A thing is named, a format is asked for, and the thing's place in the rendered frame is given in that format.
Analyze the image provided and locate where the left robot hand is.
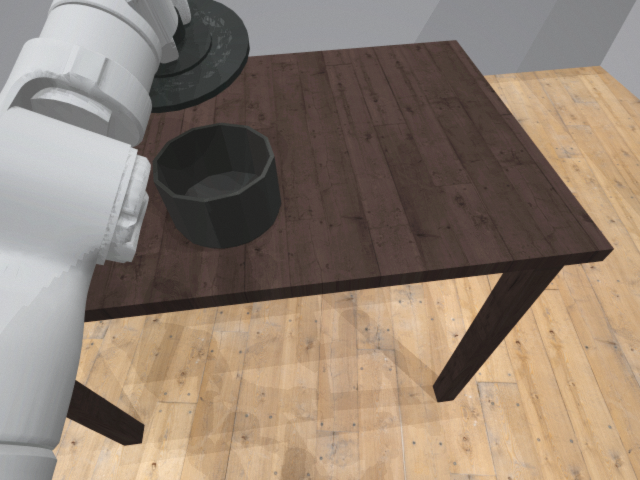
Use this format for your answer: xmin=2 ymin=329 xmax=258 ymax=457
xmin=160 ymin=0 xmax=191 ymax=63

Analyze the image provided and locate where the left robot forearm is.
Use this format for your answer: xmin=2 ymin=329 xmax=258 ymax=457
xmin=0 ymin=0 xmax=178 ymax=148

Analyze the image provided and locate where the lid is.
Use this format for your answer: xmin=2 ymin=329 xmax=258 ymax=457
xmin=149 ymin=0 xmax=250 ymax=113

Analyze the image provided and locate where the pot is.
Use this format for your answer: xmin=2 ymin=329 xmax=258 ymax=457
xmin=153 ymin=123 xmax=281 ymax=249

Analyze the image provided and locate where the knob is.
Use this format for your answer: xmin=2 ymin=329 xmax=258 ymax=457
xmin=173 ymin=6 xmax=186 ymax=46

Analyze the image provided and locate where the table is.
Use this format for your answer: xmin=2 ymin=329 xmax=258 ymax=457
xmin=66 ymin=40 xmax=614 ymax=446

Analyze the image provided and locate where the robot left upper arm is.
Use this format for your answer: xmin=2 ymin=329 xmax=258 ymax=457
xmin=0 ymin=106 xmax=151 ymax=480

